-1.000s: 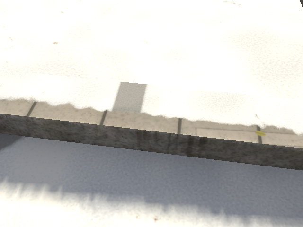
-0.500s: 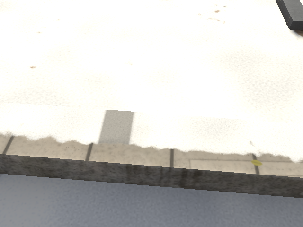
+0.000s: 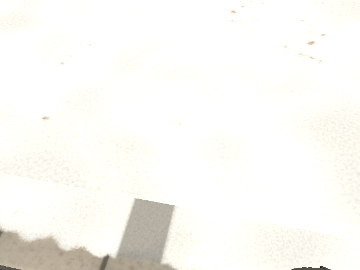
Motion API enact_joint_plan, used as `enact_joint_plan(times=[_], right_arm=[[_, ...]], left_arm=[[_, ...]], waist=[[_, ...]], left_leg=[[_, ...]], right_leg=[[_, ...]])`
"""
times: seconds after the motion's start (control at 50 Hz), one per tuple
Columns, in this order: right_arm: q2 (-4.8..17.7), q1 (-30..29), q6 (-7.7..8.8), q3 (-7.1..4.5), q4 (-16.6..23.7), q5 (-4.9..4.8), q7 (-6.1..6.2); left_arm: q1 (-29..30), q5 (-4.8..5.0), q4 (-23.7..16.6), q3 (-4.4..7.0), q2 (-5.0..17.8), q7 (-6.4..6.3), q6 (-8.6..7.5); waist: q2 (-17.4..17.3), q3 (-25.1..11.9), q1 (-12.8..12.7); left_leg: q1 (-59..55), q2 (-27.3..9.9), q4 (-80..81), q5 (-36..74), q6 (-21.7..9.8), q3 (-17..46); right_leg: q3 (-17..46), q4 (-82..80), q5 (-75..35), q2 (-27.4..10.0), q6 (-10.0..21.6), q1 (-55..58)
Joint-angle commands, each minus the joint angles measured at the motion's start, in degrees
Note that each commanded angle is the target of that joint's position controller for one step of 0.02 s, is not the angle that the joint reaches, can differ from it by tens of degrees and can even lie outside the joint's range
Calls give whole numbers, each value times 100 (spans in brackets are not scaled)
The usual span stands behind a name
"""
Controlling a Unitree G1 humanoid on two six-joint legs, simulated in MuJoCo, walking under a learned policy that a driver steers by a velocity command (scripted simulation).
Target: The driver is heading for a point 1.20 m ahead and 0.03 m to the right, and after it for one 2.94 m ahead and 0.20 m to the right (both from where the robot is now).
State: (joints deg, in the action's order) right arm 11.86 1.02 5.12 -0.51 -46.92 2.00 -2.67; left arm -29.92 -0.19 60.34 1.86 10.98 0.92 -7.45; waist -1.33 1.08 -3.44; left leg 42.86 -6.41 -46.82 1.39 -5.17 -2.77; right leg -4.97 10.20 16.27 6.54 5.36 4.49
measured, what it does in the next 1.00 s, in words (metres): climbs: left foot, then right foot 0.18 m higher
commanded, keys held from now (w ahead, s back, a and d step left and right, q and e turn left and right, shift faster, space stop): w+shift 1.00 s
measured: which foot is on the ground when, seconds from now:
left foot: up 0.00-0.10, down 0.12-0.42, up 0.44-0.86, down 0.88-1.00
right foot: down 0.00-0.12, up 0.14-0.42, down 0.44-0.86, up 0.88-1.00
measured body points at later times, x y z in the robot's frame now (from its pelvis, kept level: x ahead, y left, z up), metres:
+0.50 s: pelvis +0.45 -0.03 +0.06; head +0.46 -0.04 +0.51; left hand +0.64 +0.18 -0.02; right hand +0.44 -0.29 -0.08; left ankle +0.24 +0.12 -0.53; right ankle +0.53 -0.11 -0.56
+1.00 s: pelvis +0.95 -0.04 +0.17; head +0.97 -0.05 +0.62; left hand +1.01 +0.22 +0.05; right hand +1.03 -0.32 +0.04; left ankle +0.97 +0.01 -0.56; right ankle +0.79 -0.15 -0.43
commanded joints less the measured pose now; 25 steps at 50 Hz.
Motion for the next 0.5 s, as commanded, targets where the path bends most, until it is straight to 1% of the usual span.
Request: enact_joint_plan(times=[0.02, 0.04, 0.06, 0.08, 0.1, 0.12, 0.14, 0.16, 0.18, 0.2, 0.22, 0.24, 0.26, 0.28, 0.3, 0.32, 0.34, 0.36, 0.38, 0.4, 0.42, 0.44, 0.46, 0.48, 0.5], right_arm=[[133, 1, -47, 57, 285, -84, 134], [316, -216, -100, 29, 345, -71, 221], [247, -346, -51, 59, 437, -40, 248], [293, 372, 71, 0, 276, -37, 232], [479, 1440, 149, -120, 0, -56, 268], [757, 2787, 165, -274, -433, 56, 289], [1231, 3170, 127, -428, -644, 145, 237], [1725, 3235, 102, -532, -762, 311, 169], [1355, 3232, 37, -517, -834, 317, 165], [780, 3217, 22, -380, -943, 342, 150], [415, 3095, 41, -258, -1087, 302, 173], [306, 2978, 81, -204, -1217, 203, 219], [200, 2894, 163, -137, -1287, 118, 222], [65, 2673, 266, -27, -1347, -11, 145], [1, 2279, 282, 71, -1452, -115, 79], [110, 1915, 218, 118, -1315, -168, 156], [49, 1245, 195, 172, -1063, -333, 219], [558, 1312, 284, 74, -826, -571, 234], [1562, 1718, 450, -211, -715, -684, 181], [2448, 1683, 566, -492, -618, -695, 152], [2779, 1604, 494, -738, -595, -617, 162], [2164, 1731, 411, -732, -567, -417, 129], [715, 1862, 459, -466, -151, -270, -115], [-59, 2400, 481, -337, 166, 22, -163], [-279, 1918, 446, -243, 532, 99, -97]], left_arm=[[185, -37, -372, 34, 728, -123, -134], [-110, -53, -365, 3, 716, -129, -30], [-435, -187, -269, -46, 694, -172, 54], [-344, -226, -275, -33, 837, -230, 97], [-17, -92, -340, 61, 1147, -242, 156], [956, 26, -618, 146, 1338, -142, 118], [1949, 72, -993, 98, 821, -155, -42], [1371, 266, -1342, -41, 193, -248, -92], [1578, 313, -1485, -39, 278, -286, -32], [2025, 244, -1735, -86, 148, -293, 39], [2550, 59, -2117, -148, -89, -261, 116], [3023, -88, -2490, -312, -508, -181, 223], [3534, -89, -2950, -471, -856, -204, 358], [3893, -54, -3324, -572, -937, -238, 432], [4117, 31, -3678, -701, -909, -249, 453], [3872, 142, -3725, -710, -615, -200, 519], [2840, 119, -3311, -585, -332, -101, 540], [2124, 127, -2947, -554, -220, -30, 528], [1416, -33, -2649, -391, 122, -80, 565], [673, -172, -2404, -193, 516, -89, 589], [-132, -202, -2138, -1, 760, -76, 610], [-247, -211, -1902, 235, 1550, -48, 630], [112, -134, -1581, 345, 1993, -119, 590], [796, 23, -1580, 361, 1701, -81, 556], [1125, 38, -1373, 277, 1264, 6, 437]], waist=[[522, 338, 468], [244, 188, 283], [101, -106, 226], [258, -567, 629], [528, -1000, 1116], [552, -1267, 1837], [-585, -1067, 1894], [-774, -1244, 1130], [-328, -1504, 1277], [-180, -912, 1150], [-163, -369, 896], [-282, 208, 626], [-554, 732, 425], [-672, 1229, 148], [-552, 1557, -245], [-340, 1624, -579], [30, 1121, -1095], [174, 177, -1266], [88, -970, -1389], [-154, -1798, -1747], [-824, -2365, -2069], [-222, -2194, -1816], [2268, -1779, -899], [2031, -1792, -292], [1258, -857, 11]], left_leg=[[-1100, 433, 132, -98, -238, -529], [-691, 862, -128, -1525, -225, -1127], [-914, 1087, 107, -1955, -320, -1235], [-2018, 1046, 929, -997, -422, -772], [-3550, 978, 2038, -272, -433, -592], [-5491, 623, 2855, 458, -468, -398], [-6995, -688, 2605, 2535, -592, 919], [-8165, -1670, 1553, 5086, -1007, 1900], [-8209, -1809, 1941, 2455, -1309, 2175], [-7327, -1704, 2617, 636, -1123, 2121], [-6412, -1571, 3012, -551, -827, 1950], [-5316, -1530, 3447, -1145, -622, 1570], [-4216, -1603, 4126, -1959, -514, 1298], [-3333, -1543, 4656, -2564, -398, 928], [-2166, -1183, 5178, -2752, -157, 172], [-742, -911, 6081, -1380, -340, -372], [310, -204, 5945, 1071, -411, -1194], [573, -167, 5424, 3916, -679, -1140], [-540, -372, 4534, 6566, -774, -830], [-1997, -592, 3213, 7929, -759, -688], [-3239, -740, 1291, 8725, -684, -331], [-3414, -246, -1185, 6456, -482, 197], [-1634, 1314, -4028, -606, -167, 586], [-392, 1479, -6208, -1012, -304, 1876], [500, 1195, -6963, -1008, -375, 1493]], right_leg=[[389, -153, -6123, -1604, 322, -599], [408, 535, -8021, -1455, 368, 149], [497, 1485, -9504, -1532, 340, 632], [632, 2476, -9810, -1619, 239, 507], [726, 3719, -9145, -1566, 238, -107], [674, 5383, -7066, -1138, 234, -1677], [513, 7801, -129, -47, 83, -4307], [1035, 9153, 793, -213, 101, -6258], [1050, 9965, 759, -407, 194, -7122], [910, 10652, 1031, -459, 336, -7597], [1024, 11133, 1318, -558, 453, -8084], [1187, 11713, 1592, -637, 529, -8488], [1175, 12292, 2300, -615, 577, -8834], [1113, 12236, 2638, -685, 611, -9013], [847, 10960, 2483, -909, 652, -8423], [186, 9398, 1799, -972, 528, -6777], [-377, 8435, 651, -887, 430, -4323], [-557, 7829, -208, -572, 337, -2071], [-688, 7530, 77, -162, 232, -922], [-535, 6859, 539, -45, 184, -738], [-117, 5823, 1343, 176, 185, -845], [1224, 4466, 2410, 80, 424, -1116], [4899, 1503, 3203, -1313, 926, -1249], [6653, 609, 4274, -1797, 1010, -1157], [6161, 742, 4240, -1851, 856, -1712]])
Velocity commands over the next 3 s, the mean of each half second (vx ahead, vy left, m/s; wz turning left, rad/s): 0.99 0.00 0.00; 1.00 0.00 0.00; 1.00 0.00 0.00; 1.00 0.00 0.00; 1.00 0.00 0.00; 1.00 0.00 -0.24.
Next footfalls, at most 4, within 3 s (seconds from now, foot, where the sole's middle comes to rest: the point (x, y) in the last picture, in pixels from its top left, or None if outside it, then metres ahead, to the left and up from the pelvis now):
0.12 left None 0.21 0.12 -0.77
0.44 right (232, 230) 0.56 -0.11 -0.60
0.88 left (199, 128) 1.01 0.01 -0.60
1.30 right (238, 60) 1.48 -0.17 -0.60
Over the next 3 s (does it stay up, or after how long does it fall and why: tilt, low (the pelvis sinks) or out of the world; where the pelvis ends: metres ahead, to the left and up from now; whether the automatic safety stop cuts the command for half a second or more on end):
stays up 2.93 -0.09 0.23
